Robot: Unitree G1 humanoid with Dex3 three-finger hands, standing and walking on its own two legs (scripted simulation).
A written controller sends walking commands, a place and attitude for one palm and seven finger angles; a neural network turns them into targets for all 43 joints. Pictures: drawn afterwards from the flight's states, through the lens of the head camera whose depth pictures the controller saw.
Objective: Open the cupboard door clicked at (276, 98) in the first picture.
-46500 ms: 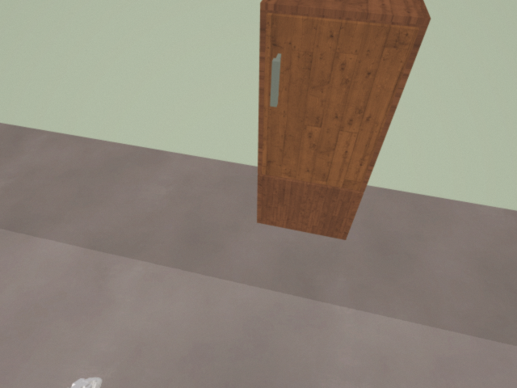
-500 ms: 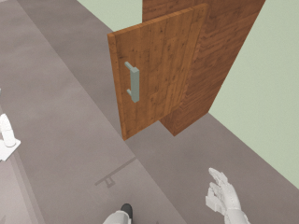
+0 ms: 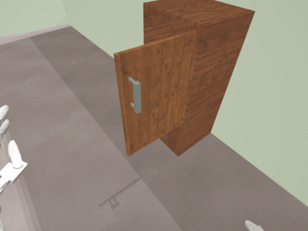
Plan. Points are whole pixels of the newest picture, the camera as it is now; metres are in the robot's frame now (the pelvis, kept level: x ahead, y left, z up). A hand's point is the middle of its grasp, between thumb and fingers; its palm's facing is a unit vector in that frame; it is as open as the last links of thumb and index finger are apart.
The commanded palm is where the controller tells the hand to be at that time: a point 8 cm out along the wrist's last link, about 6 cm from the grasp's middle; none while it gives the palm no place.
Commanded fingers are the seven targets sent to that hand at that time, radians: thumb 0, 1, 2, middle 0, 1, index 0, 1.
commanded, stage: stop stepping back and stand still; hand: left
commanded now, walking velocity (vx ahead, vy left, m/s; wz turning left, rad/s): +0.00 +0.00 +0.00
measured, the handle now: (134, 95) +0.60 +0.12 +0.02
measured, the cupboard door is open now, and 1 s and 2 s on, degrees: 89 89 89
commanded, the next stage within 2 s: let the arm hang, fingers relaxed in 0.52 s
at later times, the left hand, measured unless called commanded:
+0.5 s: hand (8, 178) +0.17 +0.28 +0.15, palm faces +0.42 -0.78 -0.45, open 7.4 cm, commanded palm +0.12 +0.32 +0.18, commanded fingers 0.00 0.90 0.90 -0.20 -0.30 -0.20 -0.30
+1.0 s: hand out of the picture -0.02 +0.17 -0.17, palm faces -0.02 -0.99 -0.15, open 7.3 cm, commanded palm none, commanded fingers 0.00 0.90 0.90 -0.20 -0.30 -0.20 -0.30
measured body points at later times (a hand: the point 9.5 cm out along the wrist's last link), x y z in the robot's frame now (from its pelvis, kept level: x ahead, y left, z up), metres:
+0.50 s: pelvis -0.03 +0.02 +0.01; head -0.02 +0.02 +0.46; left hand +0.14 +0.32 +0.18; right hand +0.14 -0.21 -0.08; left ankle +0.04 +0.11 -0.73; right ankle -0.04 -0.10 -0.73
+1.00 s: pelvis -0.03 +0.00 +0.00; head +0.00 +0.01 +0.45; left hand -0.02 +0.23 -0.16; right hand +0.02 -0.28 -0.13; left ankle +0.04 +0.11 -0.73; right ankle -0.04 -0.10 -0.73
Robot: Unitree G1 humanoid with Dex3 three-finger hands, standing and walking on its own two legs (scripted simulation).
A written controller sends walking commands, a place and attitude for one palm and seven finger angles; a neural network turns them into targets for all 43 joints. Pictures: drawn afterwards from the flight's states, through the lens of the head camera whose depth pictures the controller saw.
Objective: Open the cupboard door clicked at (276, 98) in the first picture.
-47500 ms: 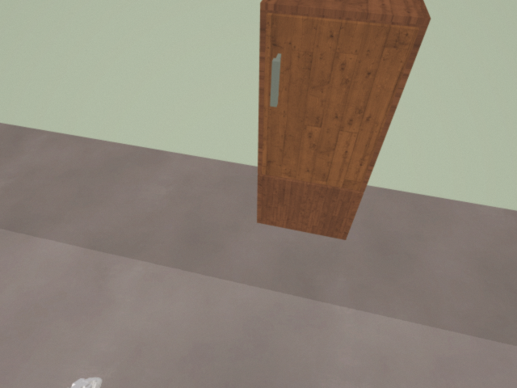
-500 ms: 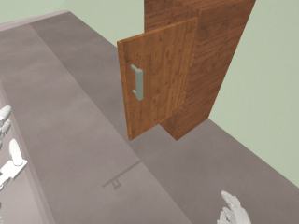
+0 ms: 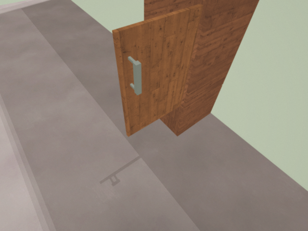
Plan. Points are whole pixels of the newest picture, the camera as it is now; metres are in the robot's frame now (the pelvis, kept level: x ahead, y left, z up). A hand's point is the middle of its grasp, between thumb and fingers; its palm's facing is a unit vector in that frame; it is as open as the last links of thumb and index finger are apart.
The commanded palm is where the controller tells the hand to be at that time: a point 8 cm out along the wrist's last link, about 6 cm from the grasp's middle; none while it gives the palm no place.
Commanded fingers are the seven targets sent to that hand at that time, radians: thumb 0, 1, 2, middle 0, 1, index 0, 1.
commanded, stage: let the arm hang, fingers relaxed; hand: left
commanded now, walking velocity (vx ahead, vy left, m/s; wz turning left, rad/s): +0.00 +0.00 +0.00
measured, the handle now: (134, 76) +0.63 +0.11 +0.02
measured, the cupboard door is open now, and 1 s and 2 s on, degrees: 89 89 89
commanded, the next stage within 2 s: look to check the result in 0.72 s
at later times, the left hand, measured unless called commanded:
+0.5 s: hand out of the picture +0.04 +0.19 -0.16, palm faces +0.02 -0.96 -0.26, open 7.4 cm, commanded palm none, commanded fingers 0.00 0.90 0.90 -0.20 -0.30 -0.20 -0.30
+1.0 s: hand out of the picture +0.04 +0.19 -0.17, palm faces +0.01 -0.97 -0.25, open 7.4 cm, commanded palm none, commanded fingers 0.00 0.90 0.90 -0.20 -0.30 -0.20 -0.30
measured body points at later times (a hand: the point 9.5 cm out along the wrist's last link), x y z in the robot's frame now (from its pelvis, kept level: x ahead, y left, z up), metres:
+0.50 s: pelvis +0.01 -0.01 +0.00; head +0.02 -0.02 +0.45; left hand +0.04 +0.24 -0.14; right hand +0.05 -0.24 -0.16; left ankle +0.06 +0.11 -0.74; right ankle -0.02 -0.10 -0.74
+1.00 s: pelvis +0.03 -0.01 +0.01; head +0.05 -0.02 +0.45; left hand +0.04 +0.24 -0.15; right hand +0.05 -0.26 -0.16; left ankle +0.06 +0.11 -0.74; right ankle -0.02 -0.10 -0.74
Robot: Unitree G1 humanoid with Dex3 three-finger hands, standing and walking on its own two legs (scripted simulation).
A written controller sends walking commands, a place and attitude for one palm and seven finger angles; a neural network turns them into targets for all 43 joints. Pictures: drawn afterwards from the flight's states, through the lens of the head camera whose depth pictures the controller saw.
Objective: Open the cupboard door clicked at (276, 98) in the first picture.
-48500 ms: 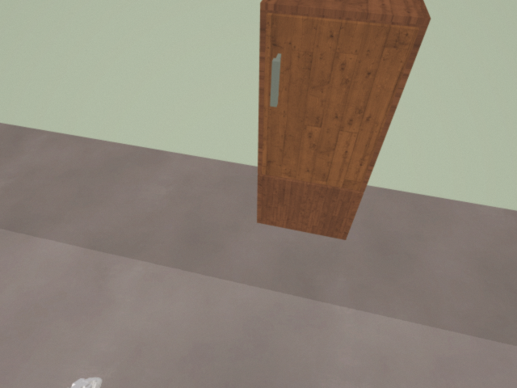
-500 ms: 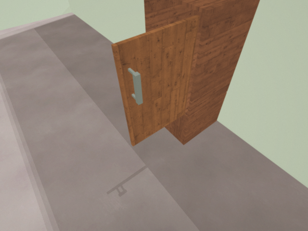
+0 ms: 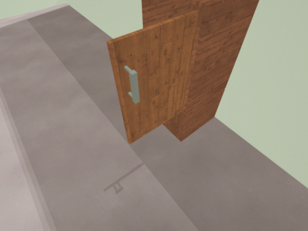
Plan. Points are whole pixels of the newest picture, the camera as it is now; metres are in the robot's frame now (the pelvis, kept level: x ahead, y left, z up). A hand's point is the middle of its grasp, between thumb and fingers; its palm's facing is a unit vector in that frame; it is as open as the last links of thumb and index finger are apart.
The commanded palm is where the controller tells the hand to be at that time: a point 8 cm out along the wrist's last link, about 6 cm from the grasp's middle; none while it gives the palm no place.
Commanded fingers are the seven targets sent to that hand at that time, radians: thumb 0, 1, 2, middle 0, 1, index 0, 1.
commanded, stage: look to check the result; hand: left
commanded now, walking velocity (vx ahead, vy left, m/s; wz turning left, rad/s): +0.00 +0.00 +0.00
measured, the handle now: (131, 85) +0.60 +0.12 +0.01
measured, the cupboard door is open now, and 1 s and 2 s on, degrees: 89 89 89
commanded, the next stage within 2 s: stand and wait in 0.32 s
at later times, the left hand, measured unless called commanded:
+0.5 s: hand out of the picture +0.05 +0.21 -0.17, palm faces +0.01 -0.96 -0.27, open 7.4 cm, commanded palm none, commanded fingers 0.00 0.90 0.90 -0.20 -0.30 -0.20 -0.30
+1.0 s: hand out of the picture +0.05 +0.21 -0.16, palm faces +0.00 -0.96 -0.29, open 7.4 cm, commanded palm none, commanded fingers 0.00 0.90 0.90 -0.20 -0.30 -0.20 -0.30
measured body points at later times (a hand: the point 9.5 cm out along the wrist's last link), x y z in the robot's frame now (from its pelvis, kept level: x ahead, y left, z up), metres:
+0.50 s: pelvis +0.01 +0.00 +0.00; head +0.02 -0.01 +0.45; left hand +0.05 +0.26 -0.15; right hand +0.06 -0.26 -0.16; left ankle +0.03 +0.12 -0.74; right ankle -0.05 -0.09 -0.74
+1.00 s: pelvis +0.01 +0.00 +0.00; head +0.03 -0.01 +0.45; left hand +0.05 +0.26 -0.14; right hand +0.05 -0.27 -0.15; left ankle +0.03 +0.12 -0.74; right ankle -0.05 -0.09 -0.74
